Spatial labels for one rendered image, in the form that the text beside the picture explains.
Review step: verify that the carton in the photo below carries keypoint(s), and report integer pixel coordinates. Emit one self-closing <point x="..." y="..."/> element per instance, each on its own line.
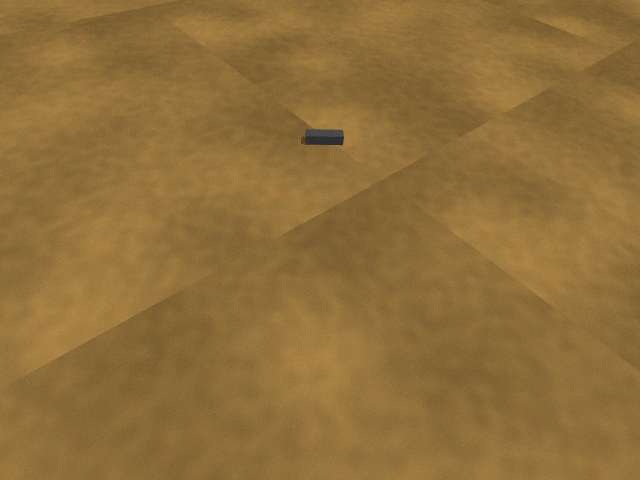
<point x="324" y="137"/>

